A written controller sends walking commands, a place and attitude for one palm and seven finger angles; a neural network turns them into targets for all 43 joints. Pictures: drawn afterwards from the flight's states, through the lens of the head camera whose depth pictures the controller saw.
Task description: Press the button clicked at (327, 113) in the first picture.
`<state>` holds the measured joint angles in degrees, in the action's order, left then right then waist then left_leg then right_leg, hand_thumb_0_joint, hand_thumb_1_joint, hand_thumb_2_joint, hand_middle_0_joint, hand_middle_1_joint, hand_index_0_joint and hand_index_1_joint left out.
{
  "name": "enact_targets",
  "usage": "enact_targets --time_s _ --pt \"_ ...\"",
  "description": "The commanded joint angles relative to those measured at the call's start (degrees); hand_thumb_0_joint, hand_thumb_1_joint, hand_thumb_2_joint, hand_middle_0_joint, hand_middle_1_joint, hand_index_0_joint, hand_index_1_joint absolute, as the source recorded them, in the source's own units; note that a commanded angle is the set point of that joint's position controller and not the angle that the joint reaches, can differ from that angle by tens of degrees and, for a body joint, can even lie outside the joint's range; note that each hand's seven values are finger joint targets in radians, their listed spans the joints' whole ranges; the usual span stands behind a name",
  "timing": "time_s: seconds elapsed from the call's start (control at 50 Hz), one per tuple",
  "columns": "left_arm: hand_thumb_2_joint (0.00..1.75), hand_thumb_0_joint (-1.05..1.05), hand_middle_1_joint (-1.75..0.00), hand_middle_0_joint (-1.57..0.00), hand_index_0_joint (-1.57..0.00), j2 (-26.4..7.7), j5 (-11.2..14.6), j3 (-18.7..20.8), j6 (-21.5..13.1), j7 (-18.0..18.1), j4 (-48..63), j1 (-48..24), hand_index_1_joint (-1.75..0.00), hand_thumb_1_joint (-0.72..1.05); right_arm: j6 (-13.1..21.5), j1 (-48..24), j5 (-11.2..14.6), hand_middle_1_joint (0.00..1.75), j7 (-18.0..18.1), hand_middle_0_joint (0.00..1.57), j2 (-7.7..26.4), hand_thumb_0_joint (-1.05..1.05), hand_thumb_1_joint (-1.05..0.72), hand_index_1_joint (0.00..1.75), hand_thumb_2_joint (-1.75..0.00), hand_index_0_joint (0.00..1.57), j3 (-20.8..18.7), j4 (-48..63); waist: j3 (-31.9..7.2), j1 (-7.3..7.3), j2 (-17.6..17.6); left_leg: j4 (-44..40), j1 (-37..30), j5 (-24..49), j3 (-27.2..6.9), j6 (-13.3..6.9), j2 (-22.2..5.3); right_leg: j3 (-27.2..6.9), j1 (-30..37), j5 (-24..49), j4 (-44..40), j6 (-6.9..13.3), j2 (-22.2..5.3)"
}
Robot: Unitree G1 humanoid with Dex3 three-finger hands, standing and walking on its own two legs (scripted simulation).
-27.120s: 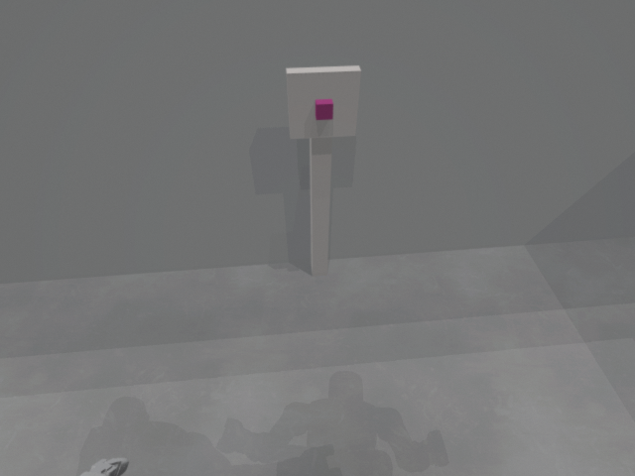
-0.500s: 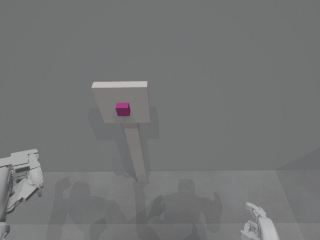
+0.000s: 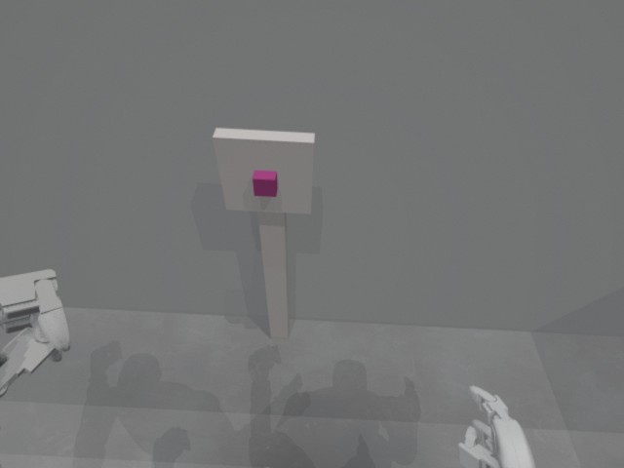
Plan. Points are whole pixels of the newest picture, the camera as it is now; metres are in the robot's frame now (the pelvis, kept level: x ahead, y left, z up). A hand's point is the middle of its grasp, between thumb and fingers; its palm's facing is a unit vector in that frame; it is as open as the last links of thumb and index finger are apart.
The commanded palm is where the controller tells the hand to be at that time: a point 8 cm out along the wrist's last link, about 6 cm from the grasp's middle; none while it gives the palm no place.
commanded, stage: step back with the hand held close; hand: left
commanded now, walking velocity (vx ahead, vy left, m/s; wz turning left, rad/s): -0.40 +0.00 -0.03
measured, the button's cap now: (265, 182) +0.61 +0.13 -0.01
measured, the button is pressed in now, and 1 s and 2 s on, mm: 0 0 0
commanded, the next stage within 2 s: stop stepping back and stand still in 0.52 s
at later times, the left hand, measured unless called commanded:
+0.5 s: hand out of the picture +0.12 +0.26 +0.19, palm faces +0.34 -0.84 -0.43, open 3.1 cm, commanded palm +0.06 +0.30 +0.19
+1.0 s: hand out of the picture -0.01 +0.23 +0.17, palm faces +0.43 -0.83 -0.35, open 3.1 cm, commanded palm -0.07 +0.27 +0.19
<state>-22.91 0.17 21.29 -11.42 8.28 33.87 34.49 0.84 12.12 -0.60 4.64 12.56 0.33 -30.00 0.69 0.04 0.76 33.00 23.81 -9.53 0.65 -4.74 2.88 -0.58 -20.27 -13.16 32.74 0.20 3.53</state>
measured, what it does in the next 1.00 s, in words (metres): walks backwards: left foot, then right foot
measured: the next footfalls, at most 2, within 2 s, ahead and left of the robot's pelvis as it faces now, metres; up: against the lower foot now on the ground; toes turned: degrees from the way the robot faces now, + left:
left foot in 0.28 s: +0.02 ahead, +0.13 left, +0.00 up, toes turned +1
right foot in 0.64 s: -0.18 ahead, -0.10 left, +0.00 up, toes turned -1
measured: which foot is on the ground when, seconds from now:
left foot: down 0.00-0.10, up 0.12-0.26, down 0.28-0.68, up 0.70-0.94, down 0.96-1.00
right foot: down 0.00-0.28, up 0.30-0.62, down 0.64-1.00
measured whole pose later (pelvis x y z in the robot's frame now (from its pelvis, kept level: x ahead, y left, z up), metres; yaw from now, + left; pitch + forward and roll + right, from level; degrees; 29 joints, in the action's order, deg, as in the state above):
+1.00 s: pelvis -0.20 -0.01 +0.01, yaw -1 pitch +1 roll +0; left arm -18.5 1.0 17.3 -9.8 10.5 26.1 32.6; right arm 3.6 17.9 0.0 5.0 16.1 -3.0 -38.9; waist -7.1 0.3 -0.4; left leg 29.2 13.2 -17.8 1.5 -1.4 0.3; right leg 4.0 -11.9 -19.0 29.8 2.1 0.7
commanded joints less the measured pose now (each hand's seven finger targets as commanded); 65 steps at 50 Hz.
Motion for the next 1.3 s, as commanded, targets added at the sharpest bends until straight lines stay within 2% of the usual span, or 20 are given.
enact_targets --time_s 0.0,0.04,0.08,0.1,0.14,0.22,0.26,0.28,0.32,0.38,0.6,0.64,0.66,0.68,0.7,0.76,0.86,1.02,1.16,1.28 --pt "0.90 0.00 -1.50 -1.30 -1.30 -7.8 -0.1 7.6 -3.8 0.9 10.7 -0.8 -1.50 0.90 3.7 -5.8 0.1 0.30 0.4 0.20 8.3 0.00 -0.90 0.30 -0.90 0.20 -3.6 8.4 -4.0 0.18 3.9 -15.2 21.8 -28.5 -12.4 -1.9 -11.8 -6.9 20.5 -1.8 2.6 1.0 -2.8" --pt "0.90 0.00 -1.50 -1.30 -1.30 -8.0 0.0 7.4 -4.2 0.8 11.1 -0.6 -1.50 0.90 3.5 -5.2 0.1 0.30 -0.2 0.20 8.1 0.00 -0.90 0.30 -0.90 0.20 -4.1 8.3 -3.2 0.65 -0.7 -5.3 16.2 -26.6 -8.9 0.0 -7.8 -15.5 10.0 -10.6 -6.6 3.5 -7.7" --pt "0.90 0.00 -1.50 -1.30 -1.30 -7.6 1.0 5.5 -3.9 1.5 11.0 -1.9 -1.50 0.90 2.7 -3.6 0.1 0.30 -1.2 0.20 6.7 0.00 -0.90 0.30 -0.90 0.20 -4.3 6.0 -3.8 1.23 -11.0 15.9 0.3 -16.2 -3.4 4.5 -2.3 -26.4 -8.5 -17.8 -20.3 9.1 -19.9" --pt "0.90 0.00 -1.50 -1.30 -1.30 -7.5 1.1 4.9 -3.9 2.0 11.2 -2.6 -1.50 0.90 2.3 -4.3 0.1 0.30 -1.6 0.20 6.3 0.00 -0.90 0.30 -0.90 0.20 -4.4 5.5 -5.2 1.11 -12.6 23.5 -2.5 -15.8 -3.6 4.8 -2.2 -25.1 -9.9 -13.3 -21.1 10.5 -22.3" --pt "0.90 0.00 -1.50 -1.30 -1.30 -8.7 0.8 5.9 -3.6 2.3 10.7 -2.8 -1.50 0.90 1.8 -5.1 0.1 0.30 -1.5 0.20 5.5 0.00 -0.90 0.30 -0.90 0.20 -3.8 5.8 -6.4 1.16 -12.4 23.5 -1.3 -15.5 -2.9 4.8 -3.1 -18.6 -5.9 -1.8 -18.1 9.4 -20.1" --pt "0.90 0.00 -1.50 -1.30 -1.30 -9.5 1.0 6.6 -3.8 2.7 12.7 -2.1 -1.50 0.90 1.7 -6.0 0.2 0.30 0.2 0.20 5.5 0.00 -0.90 0.30 -0.90 0.20 -2.5 4.7 -5.2 1.26 -0.8 -9.5 -6.2 -5.3 -0.8 4.3 -3.5 -8.0 -0.4 12.1 -5.3 3.1 -10.4" --pt "0.90 0.00 -1.50 -1.30 -1.30 -10.7 0.4 7.8 -4.9 2.6 16.7 -4.0 -1.50 0.90 3.0 -7.0 -0.4 0.30 0.7 0.20 7.2 0.00 -0.90 0.30 -0.90 0.20 -3.7 5.2 -7.2 0.31 15.7 -14.8 -0.5 14.0 -17.4 -1.7 -19.9 -1.6 2.6 0.3 13.5 -1.4 -1.8" --pt "0.90 0.00 -1.50 -1.30 -1.30 -10.8 0.9 8.5 -5.3 2.5 17.3 -3.8 -1.50 0.90 4.8 -4.6 -0.8 0.30 0.1 0.20 5.2 0.00 -0.90 0.30 -0.90 0.20 -3.8 4.6 -10.3 0.56 13.7 -12.4 -5.5 25.5 -15.3 -4.0 -22.3 -3.1 -2.4 -10.7 21.4 -1.0 -0.5" --pt "0.90 0.00 -1.50 -1.30 -1.30 -10.1 1.7 9.5 -5.3 2.0 16.7 -1.5 -1.50 0.90 6.5 -4.6 -1.8 0.30 -0.6 0.20 5.7 0.00 -0.90 0.30 -0.90 0.20 -4.3 3.8 -11.1 0.38 12.6 -12.2 -1.6 23.1 -16.5 -6.3 -24.0 -4.6 -2.9 -15.6 32.0 -1.3 -0.6" --pt "0.90 0.00 -1.50 -1.30 -1.30 -7.5 2.4 7.2 -4.3 1.6 19.0 0.7 -1.50 0.90 7.4 -4.3 -0.8 0.30 -1.7 0.20 6.1 0.00 -0.90 0.30 -0.90 0.20 -4.9 2.6 -12.0 0.25 9.2 -8.2 -11.4 32.1 -9.4 -3.7 -20.8 -1.4 -5.2 -13.3 22.1 -1.8 -1.0" --pt "0.90 0.00 -1.50 -1.30 -1.30 -10.8 3.6 8.9 -3.3 -0.7 16.4 4.9 -1.50 0.90 6.4 -7.3 -1.1 0.30 -2.6 0.20 6.3 0.00 -0.90 0.30 -0.90 0.20 -3.4 3.4 -14.1 -0.82 9.9 -14.1 -9.3 9.4 -6.8 0.9 -14.8 4.2 11.7 -0.7 -11.8 -1.3 0.1" --pt "0.90 0.00 -1.50 -1.30 -1.30 -13.8 4.0 12.0 -3.6 -0.6 16.4 8.4 -1.50 0.90 4.8 -6.9 -0.3 0.30 -2.8 0.20 5.1 0.00 -0.90 0.30 -0.90 0.20 -3.2 5.4 -14.0 -0.12 -1.1 -4.2 -7.0 -6.9 2.8 5.2 -6.1 -2.2 10.6 5.8 -17.3 1.2 -7.7" --pt "0.90 0.00 -1.50 -1.30 -1.30 -15.8 4.4 14.3 -3.9 0.5 17.0 8.3 -1.50 0.90 4.0 -6.8 0.3 0.30 -2.8 0.20 4.3 0.00 -0.90 0.30 -0.90 0.20 -2.9 6.1 -14.6 -0.73 -8.6 6.7 -3.7 -10.6 4.0 6.3 -2.8 -12.2 7.5 11.8 -19.6 3.3 -17.1" --pt "0.90 0.00 -1.50 -1.30 -1.30 -13.4 4.3 11.6 -3.2 1.0 14.7 8.3 -1.50 0.90 4.1 -6.9 1.7 0.30 -2.5 0.20 4.9 0.00 -0.90 0.30 -0.90 0.20 -3.0 5.8 -12.4 -1.36 -13.8 17.4 6.0 -14.4 -0.4 5.9 -0.5 -15.8 10.6 22.0 -16.5 3.0 -20.8" --pt "0.90 0.00 -1.50 -1.30 -1.30 -13.0 3.8 12.5 -2.4 1.6 13.0 10.0 -1.50 0.90 4.4 -6.1 2.1 0.30 -2.1 0.20 4.6 0.00 -0.90 0.30 -0.90 0.20 -2.7 5.4 -13.8 -0.77 -11.5 21.0 8.1 -13.6 -2.5 5.4 -2.3 -11.6 12.9 29.5 -12.3 2.4 -20.1" --pt "0.90 0.00 -1.50 -1.30 -1.30 -9.7 2.9 9.2 -1.0 2.4 10.7 5.4 -1.50 0.90 4.3 -6.5 1.3 0.30 -1.0 0.20 4.3 0.00 -0.90 0.30 -0.90 0.20 -2.1 4.6 -10.9 1.19 -3.9 15.7 5.8 -9.4 -0.6 5.5 -4.0 -8.7 10.8 20.3 -11.5 6.3 -17.7" --pt "0.90 0.00 -1.50 -1.30 -1.30 -6.4 1.7 2.1 -0.8 3.2 2.5 -4.5 -1.50 0.90 6.6 -5.0 0.8 0.30 0.6 0.20 7.3 0.00 -0.90 0.30 -0.90 0.20 -3.5 2.1 0.0 0.88 -10.2 -0.5 -4.3 -9.0 0.9 3.0 -3.9 -11.5 2.4 -8.3 -18.7 3.3 -16.8" --pt "0.90 0.00 -1.50 -1.30 -1.30 -10.0 0.2 5.1 -3.7 2.9 12.0 -5.3 -1.50 0.90 8.1 -2.9 0.2 0.30 0.4 0.20 6.9 0.00 -0.90 0.30 -0.90 0.20 -2.2 3.2 -2.2 0.74 9.6 -13.9 -9.5 2.0 -11.1 -1.1 -12.5 1.3 5.4 0.1 -1.8 -0.5 -4.8" --pt "0.90 0.00 -1.50 -1.30 -1.30 -6.9 1.5 5.7 -2.9 2.8 5.5 1.9 -1.50 0.90 8.7 -3.2 0.6 0.30 -0.2 0.20 6.6 0.00 -0.90 0.30 -0.90 0.20 -2.5 3.3 -0.6 0.86 3.6 -13.4 0.9 -19.2 -6.6 1.0 -10.0 -2.4 11.2 -7.5 -8.2 1.5 -4.8" --pt "0.90 0.00 -1.50 -1.30 -1.30 -6.4 1.0 3.3 -2.0 2.7 4.9 -3.3 -1.50 0.90 7.0 -3.1 0.2 0.30 -0.8 0.20 5.7 0.00 -0.90 0.30 -0.90 0.20 -2.3 2.7 0.1 1.52 -9.4 3.8 -0.3 -12.2 0.2 3.2 -4.7 -17.6 6.4 -17.6 -18.8 7.4 -15.7"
